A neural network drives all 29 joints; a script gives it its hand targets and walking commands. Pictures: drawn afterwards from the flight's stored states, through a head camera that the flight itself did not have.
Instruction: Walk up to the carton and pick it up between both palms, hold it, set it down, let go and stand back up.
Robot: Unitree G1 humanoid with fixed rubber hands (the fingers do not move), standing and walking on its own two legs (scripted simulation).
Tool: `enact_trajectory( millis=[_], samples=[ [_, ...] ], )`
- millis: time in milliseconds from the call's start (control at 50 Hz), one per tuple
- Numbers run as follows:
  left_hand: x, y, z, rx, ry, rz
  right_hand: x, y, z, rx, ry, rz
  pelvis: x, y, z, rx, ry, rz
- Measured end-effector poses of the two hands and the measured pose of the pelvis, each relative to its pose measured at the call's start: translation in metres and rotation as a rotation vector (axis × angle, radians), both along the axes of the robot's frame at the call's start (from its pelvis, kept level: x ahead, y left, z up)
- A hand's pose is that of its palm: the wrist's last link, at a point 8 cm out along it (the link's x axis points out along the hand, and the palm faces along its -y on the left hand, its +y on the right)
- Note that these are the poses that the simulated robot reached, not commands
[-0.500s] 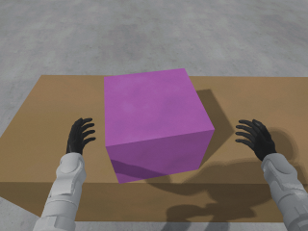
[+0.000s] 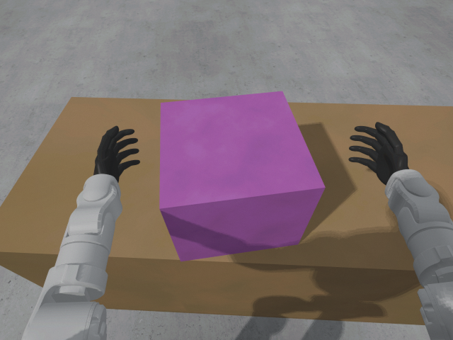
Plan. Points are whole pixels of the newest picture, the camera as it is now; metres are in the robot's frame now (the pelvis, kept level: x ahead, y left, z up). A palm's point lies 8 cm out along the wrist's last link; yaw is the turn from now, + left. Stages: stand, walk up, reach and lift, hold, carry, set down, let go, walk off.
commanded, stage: reach and lift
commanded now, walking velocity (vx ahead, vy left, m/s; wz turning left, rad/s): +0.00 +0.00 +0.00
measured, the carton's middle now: (231, 176) +0.46 +0.07 -0.04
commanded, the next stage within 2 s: none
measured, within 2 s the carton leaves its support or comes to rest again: neither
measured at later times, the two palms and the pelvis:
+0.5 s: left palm (109, 138) +0.39 +0.29 +0.12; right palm (380, 126) +0.48 -0.20 +0.13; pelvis +0.00 +0.00 +0.00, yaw +1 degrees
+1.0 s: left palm (128, 179) +0.38 +0.28 +0.02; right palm (352, 167) +0.47 -0.18 +0.03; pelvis -0.01 -0.01 -0.03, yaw +1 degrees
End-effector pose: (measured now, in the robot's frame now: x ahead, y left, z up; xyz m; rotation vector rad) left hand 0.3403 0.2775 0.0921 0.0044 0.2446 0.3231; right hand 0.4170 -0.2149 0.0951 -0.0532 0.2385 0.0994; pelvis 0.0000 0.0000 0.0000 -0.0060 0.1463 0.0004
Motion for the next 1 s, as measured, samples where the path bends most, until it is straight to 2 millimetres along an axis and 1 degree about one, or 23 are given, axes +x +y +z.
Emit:
enact_trajectory(
  millis=[260,400,460,520,560,620,820,920,1000],
  samples=[
    [0.030,0.005,0.021,0.008,0.017,-0.002,0.039,0.016,0.019,0.011,0.011,-0.003,0.000,-0.002,-0.001,-0.003,0.060,0.011],
    [0.044,0.006,0.033,0.017,0.011,-0.003,0.057,0.019,0.032,0.014,0.003,-0.015,0.002,-0.003,-0.002,-0.005,0.092,0.016],
    [0.048,0.007,0.034,0.020,0.018,-0.002,0.063,0.019,0.035,0.011,0.009,-0.020,0.002,-0.004,-0.002,-0.006,0.101,0.017],
    [0.051,0.008,0.030,0.020,0.027,-0.001,0.067,0.020,0.033,0.005,0.016,-0.021,0.002,-0.005,-0.003,-0.006,0.109,0.018],
    [0.051,0.008,0.024,0.018,0.033,0.000,0.068,0.021,0.029,-0.003,0.021,-0.019,0.002,-0.006,-0.003,-0.005,0.118,0.019],
    [0.049,0.008,0.010,0.015,0.042,0.002,0.067,0.024,0.018,-0.015,0.034,-0.016,0.002,-0.007,-0.004,-0.006,0.134,0.019],
    [0.036,0.006,-0.043,0.022,0.059,0.007,0.058,0.038,-0.035,-0.025,0.063,-0.014,-0.004,-0.007,-0.012,-0.013,0.223,0.027],
    [0.036,0.003,-0.060,0.027,0.056,0.007,0.055,0.040,-0.056,-0.028,0.068,-0.023,-0.008,-0.006,-0.019,-0.016,0.280,0.026],
    [0.037,-0.001,-0.072,0.035,0.056,-0.002,0.052,0.036,-0.069,-0.033,0.070,-0.039,-0.011,-0.005,-0.025,-0.017,0.314,0.024]
  ],
)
